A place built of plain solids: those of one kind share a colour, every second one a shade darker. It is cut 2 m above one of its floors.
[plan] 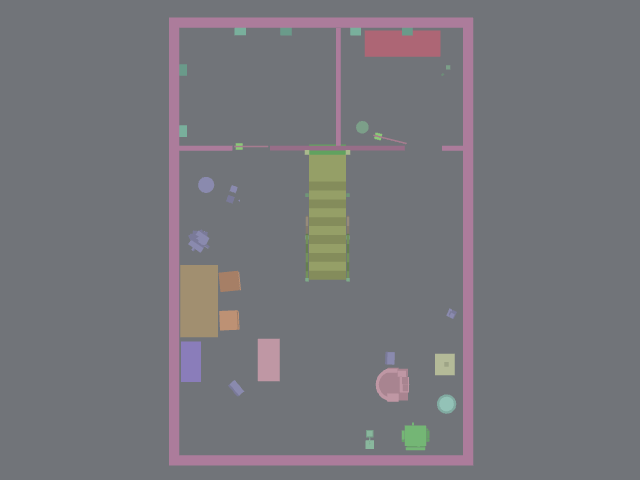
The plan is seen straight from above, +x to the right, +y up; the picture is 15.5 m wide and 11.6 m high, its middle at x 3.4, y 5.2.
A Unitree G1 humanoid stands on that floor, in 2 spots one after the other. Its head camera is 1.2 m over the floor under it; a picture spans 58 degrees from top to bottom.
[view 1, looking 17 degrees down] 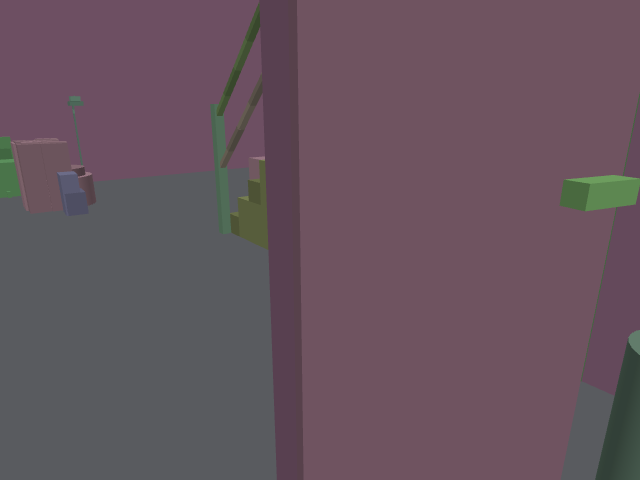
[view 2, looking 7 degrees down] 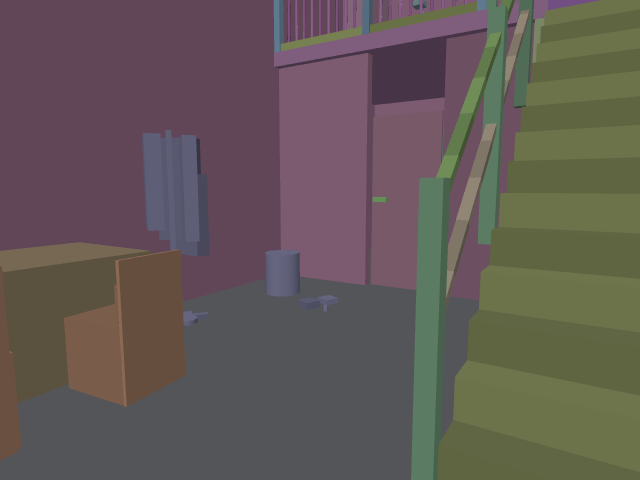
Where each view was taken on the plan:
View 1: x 5.90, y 8.12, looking -128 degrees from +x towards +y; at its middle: doorleaf_door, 0.74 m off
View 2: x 3.58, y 2.64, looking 122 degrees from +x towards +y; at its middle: wall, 5.60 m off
